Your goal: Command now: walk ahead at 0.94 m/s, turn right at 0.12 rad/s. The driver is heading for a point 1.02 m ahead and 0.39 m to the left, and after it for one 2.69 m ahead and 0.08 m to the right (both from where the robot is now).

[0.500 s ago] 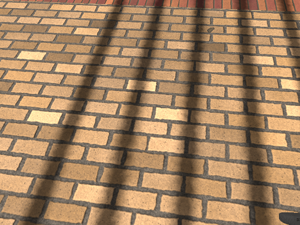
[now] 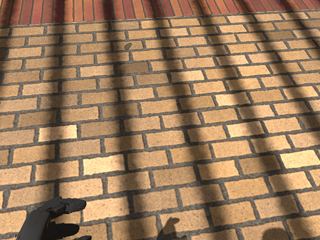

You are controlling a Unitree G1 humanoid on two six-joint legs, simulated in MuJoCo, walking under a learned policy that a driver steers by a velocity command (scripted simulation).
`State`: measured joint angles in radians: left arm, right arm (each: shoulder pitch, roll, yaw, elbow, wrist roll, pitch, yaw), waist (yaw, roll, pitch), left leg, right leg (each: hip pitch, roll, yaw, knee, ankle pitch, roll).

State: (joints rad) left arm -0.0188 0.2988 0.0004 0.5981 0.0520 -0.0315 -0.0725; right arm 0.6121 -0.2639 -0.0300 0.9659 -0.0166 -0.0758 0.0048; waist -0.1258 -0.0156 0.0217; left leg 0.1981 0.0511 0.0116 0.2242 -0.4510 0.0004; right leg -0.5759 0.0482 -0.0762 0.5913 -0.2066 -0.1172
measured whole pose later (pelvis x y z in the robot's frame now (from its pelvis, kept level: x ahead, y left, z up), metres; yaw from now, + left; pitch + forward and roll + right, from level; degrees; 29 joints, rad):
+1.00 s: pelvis +0.94 +0.12 +0.01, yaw +40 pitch +2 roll -2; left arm 0.18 0.30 0.02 0.69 0.06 -0.07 0.02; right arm 0.29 -0.38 -0.07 0.80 -0.01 -0.04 0.02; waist -0.04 0.03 0.04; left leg -0.34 -0.07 -0.08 1.30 -0.32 0.11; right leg -0.37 -0.02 -0.04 0.57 -0.23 0.03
